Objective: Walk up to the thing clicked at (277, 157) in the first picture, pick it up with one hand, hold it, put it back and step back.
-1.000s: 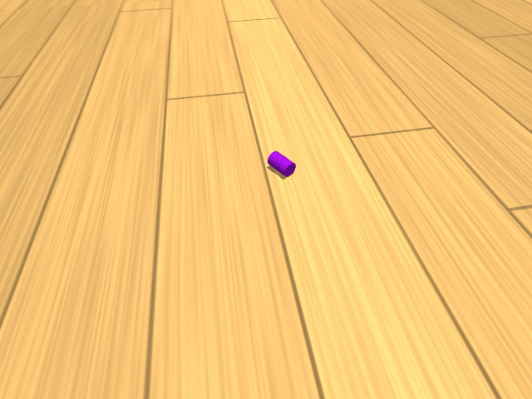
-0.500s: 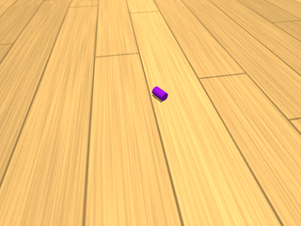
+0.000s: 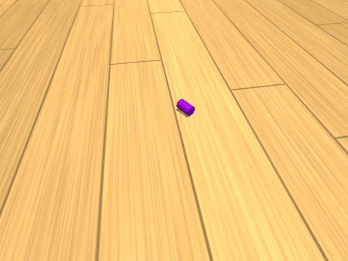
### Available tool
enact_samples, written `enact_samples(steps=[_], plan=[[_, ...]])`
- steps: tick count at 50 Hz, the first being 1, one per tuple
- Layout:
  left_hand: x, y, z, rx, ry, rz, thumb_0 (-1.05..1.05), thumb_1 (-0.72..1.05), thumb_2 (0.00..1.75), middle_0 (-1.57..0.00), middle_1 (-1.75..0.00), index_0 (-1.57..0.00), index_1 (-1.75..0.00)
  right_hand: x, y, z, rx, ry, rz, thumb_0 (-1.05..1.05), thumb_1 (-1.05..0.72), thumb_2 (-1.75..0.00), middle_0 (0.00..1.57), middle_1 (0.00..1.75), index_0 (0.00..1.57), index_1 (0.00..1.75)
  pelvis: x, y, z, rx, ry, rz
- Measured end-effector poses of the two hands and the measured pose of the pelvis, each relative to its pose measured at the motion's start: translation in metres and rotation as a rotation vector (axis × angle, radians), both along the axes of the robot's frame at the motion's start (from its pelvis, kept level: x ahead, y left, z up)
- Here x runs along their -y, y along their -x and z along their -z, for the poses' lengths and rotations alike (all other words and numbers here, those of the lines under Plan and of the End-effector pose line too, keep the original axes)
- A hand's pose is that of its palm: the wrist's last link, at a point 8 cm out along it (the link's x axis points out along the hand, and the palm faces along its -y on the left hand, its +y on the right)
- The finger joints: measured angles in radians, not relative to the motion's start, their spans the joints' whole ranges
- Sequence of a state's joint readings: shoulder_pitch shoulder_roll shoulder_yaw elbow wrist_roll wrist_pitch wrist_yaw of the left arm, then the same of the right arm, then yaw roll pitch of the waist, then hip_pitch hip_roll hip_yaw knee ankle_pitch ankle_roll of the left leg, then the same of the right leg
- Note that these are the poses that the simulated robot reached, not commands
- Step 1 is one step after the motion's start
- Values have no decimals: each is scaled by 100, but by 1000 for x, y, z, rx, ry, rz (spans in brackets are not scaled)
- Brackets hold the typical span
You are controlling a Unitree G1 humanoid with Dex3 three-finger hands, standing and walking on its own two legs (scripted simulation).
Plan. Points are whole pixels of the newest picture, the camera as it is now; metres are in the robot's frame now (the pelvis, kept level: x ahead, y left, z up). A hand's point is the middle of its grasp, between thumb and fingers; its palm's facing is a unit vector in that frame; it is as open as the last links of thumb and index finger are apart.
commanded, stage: stand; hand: left
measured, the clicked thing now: (185, 107) +1.42 -0.09 -0.74
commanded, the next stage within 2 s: walk up in 0.12 s
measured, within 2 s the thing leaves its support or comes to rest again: neither
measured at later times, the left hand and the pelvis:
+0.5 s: hand (93, 246) +0.21 +0.23 -0.14, palm faces -0.19 -0.86 -0.48, open 7.4 cm; pelvis +0.08 -0.05 -0.03, yaw -15 degrees
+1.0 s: hand (119, 150) +0.53 +0.22 -0.16, palm faces -0.47 -0.75 -0.47, open 7.4 cm; pelvis +0.33 -0.01 -0.03, yaw -27 degrees
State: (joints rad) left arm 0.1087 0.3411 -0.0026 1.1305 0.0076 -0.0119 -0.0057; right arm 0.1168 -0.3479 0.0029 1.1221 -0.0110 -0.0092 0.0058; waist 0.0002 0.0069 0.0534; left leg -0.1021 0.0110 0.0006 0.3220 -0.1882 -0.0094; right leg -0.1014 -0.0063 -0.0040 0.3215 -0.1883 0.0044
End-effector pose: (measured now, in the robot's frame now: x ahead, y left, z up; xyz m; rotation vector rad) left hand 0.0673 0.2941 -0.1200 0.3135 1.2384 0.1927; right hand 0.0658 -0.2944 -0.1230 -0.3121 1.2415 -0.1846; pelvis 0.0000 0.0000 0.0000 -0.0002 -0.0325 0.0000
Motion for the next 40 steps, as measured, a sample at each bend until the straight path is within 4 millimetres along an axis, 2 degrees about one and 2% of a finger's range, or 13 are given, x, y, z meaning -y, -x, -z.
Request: enact_samples(steps=[7,11,14,17,22,26,32,36,40], plan=[[-1,-3,0,4,4,1,1,91,90,-20,-30,-20,-30,0,-5,0,12,-7,-1,1,-91,-90,20,30,20,30,-1,-2,1,-4,-4,10],[-8,-11,-2,-28,-14,66,1,91,90,-21,-30,-20,-30,14,-12,-2,140,-18,60,1,-91,-90,21,30,20,30,-1,-8,8,-15,-20,96],[-8,-35,-8,-43,-40,132,1,91,90,-21,-30,-20,-30,30,-4,-2,186,-8,118,1,-91,-90,21,30,21,30,6,-16,11,-14,-27,139],[0,-70,-19,-4,-59,182,1,91,90,-20,-30,-20,-30,51,5,2,159,-1,151,1,-90,-90,21,30,20,30,18,-32,13,-5,-28,179],[17,-126,-20,110,-134,244,1,91,90,-20,-30,-20,-30,90,2,28,117,14,197,1,-91,-90,20,30,20,30,45,-60,36,15,1,222],[32,-144,-27,114,-141,241,1,91,90,-20,-30,-20,-30,97,-26,23,127,-9,213,1,-91,-90,20,30,20,29,52,-85,28,21,20,268],[46,-181,-33,68,-123,295,1,90,90,-21,-30,-20,-30,93,-72,4,191,-31,231,1,-91,-90,20,30,20,29,54,-134,13,16,25,334],[45,-226,-29,51,-113,349,1,90,90,-21,-30,-20,-30,89,-96,0,178,-19,263,1,-91,-90,20,30,20,29,49,-175,14,1,30,371],[34,-288,-17,50,-120,408,1,90,90,-21,-30,-21,-30,85,-127,1,163,16,299,1,-91,-90,20,30,20,29,39,-223,25,-12,42,397]])
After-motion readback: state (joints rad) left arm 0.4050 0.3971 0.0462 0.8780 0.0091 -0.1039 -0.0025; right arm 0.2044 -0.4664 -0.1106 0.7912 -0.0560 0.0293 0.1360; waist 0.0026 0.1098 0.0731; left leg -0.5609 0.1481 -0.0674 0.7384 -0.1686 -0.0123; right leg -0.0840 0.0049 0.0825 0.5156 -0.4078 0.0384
